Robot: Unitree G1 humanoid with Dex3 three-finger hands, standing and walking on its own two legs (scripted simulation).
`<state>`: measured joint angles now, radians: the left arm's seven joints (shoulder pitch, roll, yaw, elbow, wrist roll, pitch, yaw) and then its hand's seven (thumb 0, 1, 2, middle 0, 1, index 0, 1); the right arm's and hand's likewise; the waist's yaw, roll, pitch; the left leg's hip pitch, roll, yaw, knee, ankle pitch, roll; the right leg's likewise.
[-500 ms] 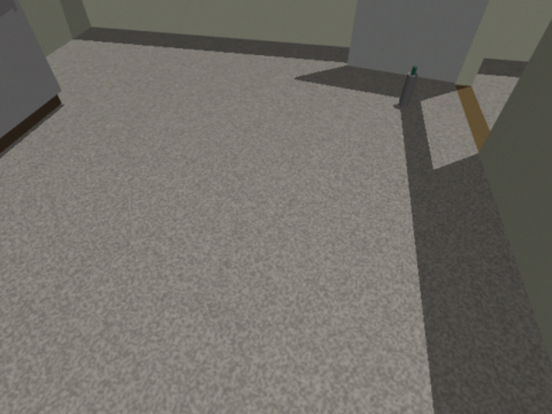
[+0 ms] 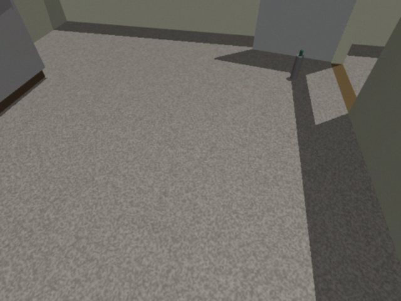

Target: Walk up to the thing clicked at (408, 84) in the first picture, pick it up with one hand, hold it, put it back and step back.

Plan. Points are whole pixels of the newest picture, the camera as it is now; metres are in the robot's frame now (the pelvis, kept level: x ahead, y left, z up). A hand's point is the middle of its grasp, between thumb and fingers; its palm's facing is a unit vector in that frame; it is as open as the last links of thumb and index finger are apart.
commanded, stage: stand
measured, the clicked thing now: (297, 64) +2.20 -0.87 -0.64
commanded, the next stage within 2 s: walk up in 0.62 s
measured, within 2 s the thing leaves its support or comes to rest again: neither
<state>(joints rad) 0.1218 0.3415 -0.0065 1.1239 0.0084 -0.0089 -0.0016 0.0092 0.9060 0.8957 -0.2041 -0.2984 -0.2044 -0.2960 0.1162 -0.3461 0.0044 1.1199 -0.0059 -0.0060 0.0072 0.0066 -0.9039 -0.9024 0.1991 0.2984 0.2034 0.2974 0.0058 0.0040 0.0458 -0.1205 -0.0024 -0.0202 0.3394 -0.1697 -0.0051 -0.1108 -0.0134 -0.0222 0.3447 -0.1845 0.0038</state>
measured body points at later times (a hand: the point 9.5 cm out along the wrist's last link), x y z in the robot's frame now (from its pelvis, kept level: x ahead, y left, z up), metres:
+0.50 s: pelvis +0.00 +0.00 +0.00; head +0.01 +0.00 +0.45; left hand +0.06 +0.30 -0.13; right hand +0.07 -0.30 -0.14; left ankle +0.01 +0.12 -0.75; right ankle +0.00 -0.12 -0.75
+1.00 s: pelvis +0.10 +0.07 -0.03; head +0.09 +0.09 +0.42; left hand +0.08 +0.43 -0.15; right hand +0.23 -0.27 -0.11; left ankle +0.15 +0.21 -0.75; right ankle +0.01 -0.11 -0.73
